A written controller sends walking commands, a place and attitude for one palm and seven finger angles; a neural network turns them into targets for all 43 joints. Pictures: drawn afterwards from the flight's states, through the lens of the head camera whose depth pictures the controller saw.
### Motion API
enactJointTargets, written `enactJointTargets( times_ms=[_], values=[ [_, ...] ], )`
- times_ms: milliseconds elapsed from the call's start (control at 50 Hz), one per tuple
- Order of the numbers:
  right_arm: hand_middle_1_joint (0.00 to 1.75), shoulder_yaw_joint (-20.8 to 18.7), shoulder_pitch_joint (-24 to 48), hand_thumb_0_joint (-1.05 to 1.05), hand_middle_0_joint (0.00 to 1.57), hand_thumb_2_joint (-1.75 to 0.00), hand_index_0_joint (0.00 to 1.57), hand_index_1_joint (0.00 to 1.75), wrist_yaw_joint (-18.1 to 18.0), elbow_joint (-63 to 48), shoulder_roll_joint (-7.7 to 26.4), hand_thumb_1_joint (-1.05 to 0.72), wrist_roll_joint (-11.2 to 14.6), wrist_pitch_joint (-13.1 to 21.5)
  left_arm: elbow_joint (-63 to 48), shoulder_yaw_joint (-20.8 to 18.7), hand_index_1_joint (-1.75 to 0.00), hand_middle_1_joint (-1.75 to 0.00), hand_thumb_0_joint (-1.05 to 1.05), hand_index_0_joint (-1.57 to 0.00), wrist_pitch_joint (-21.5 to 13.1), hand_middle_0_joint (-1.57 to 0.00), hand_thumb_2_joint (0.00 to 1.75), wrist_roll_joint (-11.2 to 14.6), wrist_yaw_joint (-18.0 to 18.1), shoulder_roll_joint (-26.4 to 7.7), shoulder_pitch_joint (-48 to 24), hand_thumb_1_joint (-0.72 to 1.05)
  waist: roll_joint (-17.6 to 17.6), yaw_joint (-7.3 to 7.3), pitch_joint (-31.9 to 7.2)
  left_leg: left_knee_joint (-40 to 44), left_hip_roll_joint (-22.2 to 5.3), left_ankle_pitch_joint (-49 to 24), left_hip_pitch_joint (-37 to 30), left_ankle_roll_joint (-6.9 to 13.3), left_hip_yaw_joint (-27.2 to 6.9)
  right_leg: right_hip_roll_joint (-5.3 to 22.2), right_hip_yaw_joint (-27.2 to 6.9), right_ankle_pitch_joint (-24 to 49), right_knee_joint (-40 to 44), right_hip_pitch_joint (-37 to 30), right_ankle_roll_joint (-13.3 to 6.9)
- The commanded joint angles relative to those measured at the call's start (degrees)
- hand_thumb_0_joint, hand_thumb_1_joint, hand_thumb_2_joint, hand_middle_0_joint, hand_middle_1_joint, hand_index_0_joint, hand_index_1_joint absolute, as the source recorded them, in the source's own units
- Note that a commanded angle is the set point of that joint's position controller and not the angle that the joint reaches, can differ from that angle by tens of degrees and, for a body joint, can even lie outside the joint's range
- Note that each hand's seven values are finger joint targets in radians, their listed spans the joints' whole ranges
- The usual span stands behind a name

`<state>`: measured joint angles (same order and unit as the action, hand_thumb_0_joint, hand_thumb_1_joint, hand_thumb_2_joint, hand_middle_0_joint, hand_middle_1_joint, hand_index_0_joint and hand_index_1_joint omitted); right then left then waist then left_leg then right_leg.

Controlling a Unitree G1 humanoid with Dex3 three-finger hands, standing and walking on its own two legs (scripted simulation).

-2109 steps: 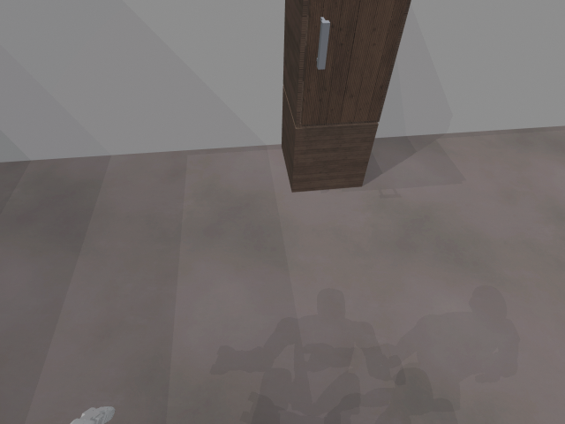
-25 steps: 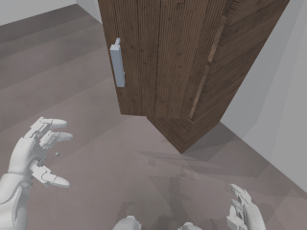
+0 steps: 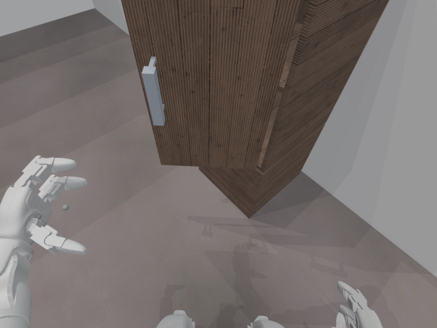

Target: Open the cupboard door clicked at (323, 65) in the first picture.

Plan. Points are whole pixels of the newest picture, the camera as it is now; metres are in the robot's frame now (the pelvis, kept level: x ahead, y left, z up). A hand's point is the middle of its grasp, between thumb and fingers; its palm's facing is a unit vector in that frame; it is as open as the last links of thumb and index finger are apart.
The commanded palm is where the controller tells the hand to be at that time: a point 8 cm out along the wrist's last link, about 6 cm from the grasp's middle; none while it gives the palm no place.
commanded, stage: raise the hand with hooked fingers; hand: left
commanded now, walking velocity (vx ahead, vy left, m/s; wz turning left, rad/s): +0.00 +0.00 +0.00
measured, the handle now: (156, 92) +0.61 +0.19 +0.05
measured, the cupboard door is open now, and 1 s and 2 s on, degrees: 46 46 45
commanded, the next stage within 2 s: move the hooked fingers beside the handle in 0.16 s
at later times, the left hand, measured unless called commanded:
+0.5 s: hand (80, 188) +0.33 +0.26 +0.06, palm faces +0.02 -1.00 -0.03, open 14.0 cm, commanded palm +0.31 +0.31 +0.06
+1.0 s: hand (100, 151) +0.41 +0.25 +0.06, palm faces -0.01 -1.00 -0.01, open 14.0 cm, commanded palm +0.39 +0.31 +0.06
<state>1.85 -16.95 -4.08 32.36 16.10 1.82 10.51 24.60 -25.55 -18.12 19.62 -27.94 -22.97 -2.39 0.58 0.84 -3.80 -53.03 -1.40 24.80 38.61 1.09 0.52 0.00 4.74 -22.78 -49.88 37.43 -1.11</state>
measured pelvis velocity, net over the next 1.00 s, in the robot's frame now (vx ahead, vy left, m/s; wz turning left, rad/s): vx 0.00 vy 0.00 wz -0.01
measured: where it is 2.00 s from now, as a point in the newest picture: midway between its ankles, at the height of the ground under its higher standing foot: outside the picture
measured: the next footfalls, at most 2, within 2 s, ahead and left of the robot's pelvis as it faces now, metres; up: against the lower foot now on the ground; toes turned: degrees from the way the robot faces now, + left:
none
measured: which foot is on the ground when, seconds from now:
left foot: down 0.00-1.00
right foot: down 0.00-1.00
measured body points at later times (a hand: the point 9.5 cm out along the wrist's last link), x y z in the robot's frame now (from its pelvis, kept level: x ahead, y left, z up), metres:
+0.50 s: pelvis +0.00 -0.01 +0.00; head +0.07 +0.00 +0.44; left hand +0.32 +0.31 +0.07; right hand +0.15 -0.26 -0.09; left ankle +0.01 +0.10 -0.69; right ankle +0.02 -0.11 -0.69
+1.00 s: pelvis +0.00 +0.00 -0.01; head +0.10 +0.01 +0.43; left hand +0.41 +0.31 +0.06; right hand +0.08 -0.27 -0.11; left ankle +0.01 +0.10 -0.69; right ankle +0.02 -0.11 -0.69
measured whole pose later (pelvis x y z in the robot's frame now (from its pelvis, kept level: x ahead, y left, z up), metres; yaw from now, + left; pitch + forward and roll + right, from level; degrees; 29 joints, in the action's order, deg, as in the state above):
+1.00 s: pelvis +0.00 +0.00 -0.01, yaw -1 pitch +16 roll -2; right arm 1.9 -19.4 -3.8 35.5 16.3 1.3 4.9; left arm 51.6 -25.9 -19.9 13.0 -27.3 -28.9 -31.1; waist 0.4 4.1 -4.5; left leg -55.9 -1.9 25.6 46.1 1.1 0.7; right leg -0.4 4.4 -23.3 -52.6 45.0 -1.2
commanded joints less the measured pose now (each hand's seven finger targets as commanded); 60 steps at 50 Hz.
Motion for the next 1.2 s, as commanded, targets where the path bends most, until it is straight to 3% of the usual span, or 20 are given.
enactJointTargets(
  times_ms=[0,100,240,360,400,460,540,580,620,760,800,860,900,940,1000,1020,1080,1120,1160,1180],
  values=[
    [0.30,-3.2,1.2,0.00,0.20,-0.90,0.20,0.30,-0.7,-8.3,8.2,-0.90,0.3,3.2,-12.2,-4.1,-1.20,-1.20,0.00,-0.30,-3.5,-0.30,0.30,1.3,-0.4,-15.1,-8.9,-0.50,5.5,-0.53,-15.7,9.1,1.3,-14.3,-8.7,0.2,-2.0,-1.5,-2.6,10.7,6.5,-8.9,-0.6],
    [0.30,-2.8,2.0,0.00,0.20,-0.90,0.20,0.30,-1.2,-7.9,8.4,-0.90,0.5,3.4,-10.2,-4.7,-1.20,-1.20,0.00,-0.30,-3.3,-0.30,0.30,2.5,-0.9,-15.2,-11.1,-0.50,3.0,-0.17,-12.6,9.3,1.4,-10.3,-6.6,0.1,-2.3,-1.5,-2.9,6.8,7.5,-8.0,-0.5],
    [0.30,-2.8,1.9,0.00,0.20,-0.90,0.20,0.30,-1.2,-7.8,8.1,-0.90,0.5,3.6,-8.9,-3.4,-1.20,-1.20,0.00,-0.30,-3.3,-0.30,0.30,1.6,-1.4,-14.2,-11.5,-0.50,3.9,-0.35,-14.2,9.2,1.6,-11.0,-7.1,0.2,-1.9,-1.0,-3.3,8.0,7.2,-8.4,-0.3],
    [0.30,-2.4,0.8,0.00,0.20,-0.90,0.20,0.30,-2.3,-5.3,8.4,-0.90,0.5,3.5,-4.2,-1.6,-1.20,-1.20,0.00,-0.30,-3.8,-0.30,0.30,-0.2,-0.5,-15.6,-27.5,-0.50,3.6,2.46,-12.5,8.2,1.4,-6.8,-5.6,0.2,-2.6,-0.9,-3.8,3.5,7.2,-4.2,-0.1],
    [0.30,-2.5,0.2,0.00,0.20,-0.90,0.20,0.30,-2.3,-5.0,8.6,-0.90,0.3,3.5,-3.4,-3.1,-1.20,-1.20,0.00,-0.30,-4.1,-0.30,0.30,-0.3,-0.3,-17.5,-29.0,-0.50,3.3,1.73,-15.5,7.4,1.4,-8.9,-5.9,0.3,-2.5,-1.0,-4.3,5.7,6.5,-6.3,-0.3],
    [0.30,-2.5,-0.2,0.00,0.20,-0.90,0.20,0.30,-1.8,-5.2,8.2,-0.90,0.2,3.0,-2.3,-2.3,-1.20,-1.20,0.00,-0.30,-3.9,-0.30,0.30,-1.4,-0.4,-17.1,-27.9,-0.50,7.1,0.81,-19.5,7.4,1.6,-13.5,-7.9,0.0,-2.0,-0.7,-3.9,11.1,5.3,-7.9,-0.3],
    [0.30,-2.9,-1.5,0.00,0.20,-0.90,0.20,0.30,-1.2,-5.2,8.7,-0.90,0.2,1.6,3.1,-5.4,-1.20,-1.20,0.00,-0.30,-2.3,-0.30,0.30,-1.7,0.2,-20.0,-27.1,-0.50,3.2,0.14,-19.5,6.8,1.4,-15.7,-5.0,0.1,-1.6,-0.8,-3.9,14.6,4.7,-9.6,-0.1],
    [0.30,-2.9,-1.9,0.00,0.20,-0.90,0.20,0.30,-0.9,-5.6,8.7,-0.90,0.4,0.9,4.6,-4.3,-1.20,-1.20,0.00,-0.30,-1.8,-0.30,0.30,-1.8,0.5,-18.7,-28.0,-0.50,2.5,0.72,-18.4,6.9,1.4,-15.9,-4.1,0.1,-1.3,-0.7,-3.8,15.4,4.8,-9.1,0.1],
    [0.30,-3.0,-2.5,0.00,0.20,-0.90,0.20,0.30,-0.6,-5.8,8.9,-0.90,0.1,0.2,5.7,-5.9,-1.20,-1.20,0.00,-0.30,-2.0,-0.30,0.30,-1.6,0.7,-20.1,-28.7,-0.50,2.1,0.28,-19.3,6.6,1.3,-16.6,-3.3,0.1,-1.0,-0.9,-4.2,16.7,4.5,-10.4,0.1],
    [0.30,-3.6,-4.8,0.00,0.20,-0.90,0.20,0.30,-0.3,-4.4,9.0,-0.90,0.0,-1.6,7.3,-4.3,-1.20,-1.20,0.00,-0.30,-5.6,-0.30,0.30,-3.3,0.5,-20.6,-38.0,-0.50,5.4,2.37,-21.3,5.4,1.1,-17.0,-4.7,0.4,-1.0,-1.3,-4.5,16.5,3.6,-7.5,0.0],
    [0.30,-3.6,-5.6,0.00,0.20,-0.90,0.20,0.30,-0.4,-3.9,9.2,-0.90,-0.1,-1.9,8.1,-2.8,-1.20,-1.20,0.00,-0.30,-6.1,-0.30,0.30,-3.1,0.1,-19.6,-41.2,-0.50,4.4,3.24,-22.0,4.8,1.0,-17.8,-5.4,0.6,-1.3,-1.7,-4.3,16.9,3.3,-6.5,-0.1],
    [0.30,-3.7,-6.5,0.00,0.20,-0.90,0.20,0.30,-0.6,-2.6,9.6,-0.90,-0.1,-2.9,13.6,-4.5,-1.20,-1.20,0.00,-0.30,-5.8,-0.30,0.30,-3.9,0.0,-22.0,-43.4,-0.50,3.3,3.44,-21.4,4.7,0.8,-16.4,-3.7,0.6,-1.5,-1.4,-4.4,15.8,3.4,-5.9,0.1],
    [0.30,-3.6,-6.7,0.00,0.20,-0.90,0.20,0.30,-0.6,-2.3,9.5,-0.90,-0.1,-3.3,14.4,-2.3,-1.20,-1.20,0.00,-0.30,-5.8,-0.30,0.30,-4.8,0.2,-21.0,-48.3,-0.50,6.3,4.00,-21.5,4.4,0.8,-16.8,-4.6,0.6,-1.8,-1.5,-4.0,15.1,2.7,-3.6,-0.3],
    [0.30,-3.6,-7.4,0.00,0.20,-0.90,0.20,0.30,-0.4,-1.9,9.6,-0.90,-0.4,-3.9,16.5,-3.3,-1.20,-1.20,0.00,-0.30,-5.6,-0.30,0.30,-5.7,0.9,-22.7,-49.5,-0.50,7.2,3.84,-22.5,4.4,0.6,-17.3,-5.5,0.4,-2.0,-1.5,-3.7,14.7,2.7,-2.6,-0.2],
    [0.30,-3.6,-8.4,0.00,0.20,-0.90,0.20,0.30,-0.2,-1.9,9.9,-0.90,-0.6,-4.9,19.2,-5.9,-1.20,-1.20,0.00,-0.30,-6.1,-0.30,0.30,-6.2,2.1,-26.1,-51.1,-0.50,3.5,3.83,-23.9,3.4,0.6,-17.6,-3.3,0.7,-2.0,-1.7,-4.0,15.9,2.0,-4.3,-0.1],
    [0.30,-3.4,-8.5,0.00,0.20,-0.90,0.20,0.30,0.0,-2.0,9.8,-0.90,-0.7,-5.3,20.5,-6.2,-1.20,-1.20,0.00,-0.30,-6.2,-0.30,0.30,-6.7,2.3,-26.6,-51.6,-0.50,4.3,3.49,-24.7,3.4,0.6,-17.6,-2.5,0.6,-1.8,-1.7,-4.2,16.1,1.8,-4.9,0.0],
    [0.30,-3.4,-8.9,0.00,0.20,-0.90,0.20,0.30,0.4,-1.8,9.7,-0.90,-0.8,-6.1,23.2,-4.1,-1.20,-1.20,0.00,-0.30,-6.7,-0.30,0.30,-8.0,2.9,-25.3,-55.7,-0.50,6.3,4.76,-22.8,3.3,0.4,-16.4,-2.8,0.5,-2.0,-1.7,-3.6,13.9,1.6,-1.1,0.0],
    [0.30,-3.6,-9.9,0.00,0.20,-0.90,0.20,0.30,0.5,-1.6,10.2,-0.90,-1.0,-6.7,23.5,-5.6,-1.20,-1.20,0.00,-0.30,-7.4,-0.30,0.30,-8.4,3.1,-27.6,-57.7,-0.50,5.8,4.63,-25.3,2.7,0.1,-18.0,-4.1,0.4,-2.5,-2.1,-3.5,14.6,1.0,-1.0,-0.1],
    [0.30,-3.6,-10.3,0.00,0.20,-0.90,0.20,0.30,0.6,-1.6,10.3,-0.90,-1.1,-7.3,24.5,-5.2,-1.20,-1.20,0.00,-0.30,-7.5,-0.30,0.30,-8.8,3.1,-27.8,-58.7,-0.50,5.8,5.12,-26.2,2.5,0.0,-18.2,-4.1,0.5,-2.5,-2.0,-3.5,14.7,0.9,-0.7,0.0],
    [0.30,-3.5,-10.4,0.00,0.20,-0.90,0.20,0.30,0.7,-1.5,10.0,-0.90,-1.0,-7.5,25.2,-3.4,-1.20,-1.20,0.00,-0.30,-7.4,-0.30,0.30,-9.0,2.9,-25.6,-59.1,-0.50,7.5,5.51,-26.4,2.3,0.1,-18.3,-4.7,0.4,-2.3,-2.0,-3.5,14.6,1.0,0.2,0.0]
  ],
)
